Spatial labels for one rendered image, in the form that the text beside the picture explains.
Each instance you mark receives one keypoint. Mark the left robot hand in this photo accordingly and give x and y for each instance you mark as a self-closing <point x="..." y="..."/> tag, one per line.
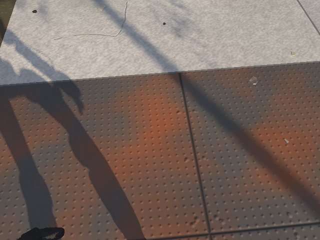
<point x="51" y="233"/>

